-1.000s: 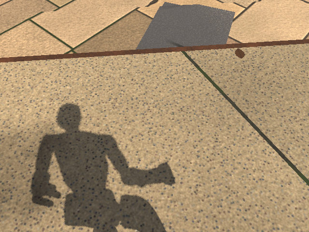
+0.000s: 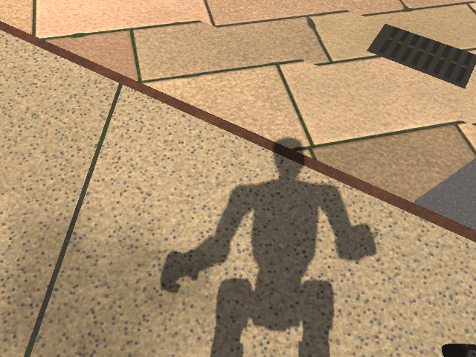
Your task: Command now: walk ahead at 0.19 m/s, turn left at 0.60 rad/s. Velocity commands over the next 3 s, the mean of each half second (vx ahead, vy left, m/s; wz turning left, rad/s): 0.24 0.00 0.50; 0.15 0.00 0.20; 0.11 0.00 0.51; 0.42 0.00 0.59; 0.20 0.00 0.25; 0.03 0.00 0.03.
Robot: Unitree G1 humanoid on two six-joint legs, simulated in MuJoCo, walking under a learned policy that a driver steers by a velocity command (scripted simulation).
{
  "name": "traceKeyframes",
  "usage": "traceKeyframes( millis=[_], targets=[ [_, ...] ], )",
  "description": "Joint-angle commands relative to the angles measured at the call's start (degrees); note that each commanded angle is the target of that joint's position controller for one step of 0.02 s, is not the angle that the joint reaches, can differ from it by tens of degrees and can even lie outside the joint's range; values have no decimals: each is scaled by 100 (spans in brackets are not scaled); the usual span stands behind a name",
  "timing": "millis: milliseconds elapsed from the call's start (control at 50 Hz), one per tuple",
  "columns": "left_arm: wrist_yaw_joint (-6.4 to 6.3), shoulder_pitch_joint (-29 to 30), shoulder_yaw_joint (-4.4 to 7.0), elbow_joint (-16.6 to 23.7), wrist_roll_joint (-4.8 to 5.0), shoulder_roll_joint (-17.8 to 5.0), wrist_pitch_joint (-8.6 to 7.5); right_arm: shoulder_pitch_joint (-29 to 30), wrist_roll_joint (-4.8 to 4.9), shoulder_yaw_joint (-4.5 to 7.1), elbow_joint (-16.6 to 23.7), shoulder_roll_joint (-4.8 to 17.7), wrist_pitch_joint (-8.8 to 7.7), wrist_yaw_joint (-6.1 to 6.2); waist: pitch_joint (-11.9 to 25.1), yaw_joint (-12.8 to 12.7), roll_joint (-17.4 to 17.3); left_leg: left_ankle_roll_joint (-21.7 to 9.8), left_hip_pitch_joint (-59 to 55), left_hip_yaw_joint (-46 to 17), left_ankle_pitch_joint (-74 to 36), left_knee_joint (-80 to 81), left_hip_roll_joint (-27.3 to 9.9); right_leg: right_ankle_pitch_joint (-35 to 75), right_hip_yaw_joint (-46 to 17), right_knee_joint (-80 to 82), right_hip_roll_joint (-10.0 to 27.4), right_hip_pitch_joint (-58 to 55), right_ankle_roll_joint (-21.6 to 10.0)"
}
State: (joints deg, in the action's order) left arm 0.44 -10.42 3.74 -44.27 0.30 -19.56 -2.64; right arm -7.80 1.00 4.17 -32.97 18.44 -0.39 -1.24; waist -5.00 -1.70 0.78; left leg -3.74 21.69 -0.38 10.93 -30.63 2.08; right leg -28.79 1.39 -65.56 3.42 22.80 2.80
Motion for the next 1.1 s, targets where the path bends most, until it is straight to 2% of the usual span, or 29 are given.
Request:
traceKeyframes(
  millis=[20, 60, 160, 200, 260, 300, 320, 340, 360, 380, 400, 420, 440, 480, 560, 580, 620, 660, 720, 740, 760, 780, 800, 820, 860, 880, 960, 1060, 1100],
  targets=[
    [-64, 158, 148, 493, -84, -682, -63, -241, -13, 258, 313, 852, -67, 93, 1028, 125, -453, -1194, -1678, -1689, -3145, 1010, -1411, 523, -421, 8, 222, 1343, 50],
    [-91, -52, 111, 429, -95, -535, 28, -38, -127, 277, 322, 948, -59, 159, 1103, -47, -536, -1241, -1163, -1479, -3585, 1093, -1274, 849, -318, 366, 15, 925, 190],
    [-113, 394, 8, 571, -92, -298, 122, -187, -17, 295, 109, 997, 68, 314, 1212, 112, -679, -1021, -971, -1471, -3070, 872, -1009, 1574, -422, 1762, -287, 580, 331],
    [-56, 635, -11, 651, -35, -280, 121, -282, 10, 285, 49, 975, 104, 317, 1214, 229, -712, -981, -941, -1765, -1735, 949, -1002, 1770, -509, 2234, -342, 464, 288],
    [29, 898, 37, 782, 28, -387, 27, -380, 14, 252, -20, 935, 72, 249, 915, 340, -808, -940, -879, -2366, 325, 983, -975, 1545, -625, 2977, -431, 288, 87],
    [50, 579, 100, 721, 38, -454, -93, -348, -21, 199, -59, 824, 26, 220, 843, 153, -936, -832, -765, -2566, 707, 751, -912, 1597, -516, 3482, -434, -278, -91],
    [50, 282, 122, 625, 3, -439, -160, -375, -27, 142, -89, 652, 4, 227, 866, 12, -931, -698, -575, -2495, 847, 479, -741, 1867, -437, 3860, -383, -832, -216],
    [23, -69, 165, 563, -76, -577, -211, -518, -65, 28, -127, 300, -34, 238, 1044, -70, -623, -457, -212, -2197, 1358, -176, -453, 1753, -904, 4074, 157, -1546, -465],
    [-10, -373, 229, 510, -204, -966, -220, -819, -64, -88, -50, -84, -87, 238, 1128, 91, 586, -71, 933, -1210, 2183, -1442, 305, 759, -2471, 4631, 1135, -2443, -1085],
    [43, -915, 315, 314, -192, -1093, -229, -639, 30, -28, 100, 285, -161, 271, 896, -139, 1442, 148, 2043, -972, 2711, -2609, 352, -520, -4462, 5295, 1909, -2644, -1821],
    [57, -766, 217, 355, -59, -739, -267, -578, 53, 86, 8, 689, -188, 271, 527, -151, 888, 195, 2340, -1188, 2312, -3165, 56, -1113, -4331, 5351, 1869, -2452, -1868],
    [45, -627, 171, 368, -4, -562, -266, -413, 13, 125, -43, 764, -189, 255, 262, -111, 691, 226, 2430, -1067, 1860, -3328, -81, -900, -3679, 5295, 1592, -2264, -1678],
    [25, -545, 145, 379, -5, -479, -258, -348, -46, 120, -60, 707, -204, 237, 253, -79, 624, 244, 2455, -914, 1494, -3300, -182, -578, -3207, 5325, 1363, -2210, -1524],
    [-18, -521, 81, 348, -35, -359, -245, -191, -55, 80, -50, 494, -275, 165, 195, -57, 614, 293, 2214, -690, 869, -2951, -431, 405, -2462, 5483, 1061, -1960, -1375],
    [-73, -456, 84, 260, -39, -459, -180, 105, -131, -103, -23, -25, -321, 129, 455, -74, 641, 598, 1223, -101, 392, -1650, -378, 4287, -1046, 5209, 684, -1665, -1344],
    [-80, -501, 107, 215, -14, -548, -140, 162, -127, -141, -36, -113, -319, 114, 572, -100, 690, 623, 876, -8, 193, -1260, -322, 4708, -813, 5105, 624, -1599, -1290],
    [-89, -720, 143, 104, 33, -694, -55, 279, -73, -120, -66, -25, -296, 74, 733, -186, 784, 631, 428, 78, -336, -748, -192, 4925, -700, 4978, 664, -1628, -1233],
    [-98, -772, 138, 46, 79, -699, 4, 331, -53, -82, -73, 77, -273, 34, 746, -152, 794, 525, 114, 29, -602, -306, -134, 4769, -764, 4815, 769, -1661, -1174],
    [-110, -718, 72, 1, 115, -531, -9, -190, -129, 57, -279, 336, -287, 57, 934, 243, 534, 137, -1229, -40, -1590, 790, -99, 4479, -685, 4078, 555, -1434, -810],
    [-96, -814, -12, 32, -22, -319, -71, -558, -195, 133, -307, 663, -284, 126, 1335, 369, 124, -100, -2164, -635, -3204, 676, -760, 3610, -466, 3366, 274, -1023, -511],
    [-78, -1390, -186, 83, -193, 119, -117, -772, -337, 141, -294, 896, -204, 192, 2061, 173, -1064, -985, -3491, -1971, -4832, 235, -2044, 1028, -212, 2062, -158, 47, -110],
    [-82, -1390, -185, 18, -108, 2, -45, -887, -234, 19, -430, 405, -127, 170, 2394, 303, -1382, -1487, -3214, -2540, -4189, 532, -2371, -858, -515, 1260, -177, 186, 94],
    [-89, -1114, -75, 77, -19, -381, 40, -654, -142, -39, -474, 282, -106, 118, 1832, 298, -1095, -1361, -2657, -2390, -3146, 778, -2073, -1011, -568, 861, -84, 445, 158],
    [-129, -861, -32, 88, -6, -434, 121, -362, -128, -48, -480, 284, -107, 86, 1430, 242, -896, -1158, -2259, -2153, -2532, 900, -1812, -853, -511, 703, -28, 645, 171],
    [-263, -690, 56, 139, -62, -530, 280, 104, -97, 73, -416, 658, -103, 72, 913, 97, -810, -1021, -1337, -1872, -2127, 1164, -1552, -371, -481, 807, -13, 565, 238],
    [-308, -717, 57, 143, -54, -473, 320, 198, -114, 126, -408, 766, -73, 91, 855, 30, -852, -1008, -1028, -1792, -1996, 1251, -1446, -178, -446, 897, -77, 392, 266],
    [-380, -543, 35, 218, -66, -217, 343, 249, -87, 171, -448, 670, -12, 199, 1042, 43, -875, -1056, -702, -1691, -1644, 1281, -1253, 337, -428, 1484, -236, 65, 248],
    [-295, -144, 29, 437, -42, -204, 283, 235, -34, 229, -528, 737, 101, 276, 1086, 126, -901, -939, -589, -2106, -978, 1183, -1150, 851, -487, 2547, -423, -380, 128],
    [-221, -319, 48, 417, -40, -208, 218, 353, 20, 221, -516, 738, 165, 302, 1079, -50, -853, -742, -473, -2226, -909, 940, -1000, 1372, -402, 3476, -499, -881, 2]
  ],
)
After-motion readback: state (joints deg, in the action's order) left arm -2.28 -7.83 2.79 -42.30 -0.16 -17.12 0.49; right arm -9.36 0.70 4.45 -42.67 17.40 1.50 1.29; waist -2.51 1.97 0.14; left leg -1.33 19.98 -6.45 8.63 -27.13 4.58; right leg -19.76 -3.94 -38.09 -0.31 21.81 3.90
